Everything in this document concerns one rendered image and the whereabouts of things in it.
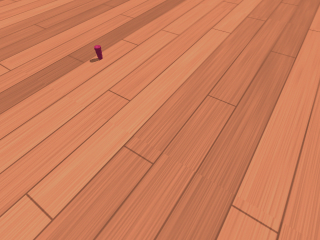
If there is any cup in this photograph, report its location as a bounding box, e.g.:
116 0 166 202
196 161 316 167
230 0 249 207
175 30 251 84
94 45 103 60

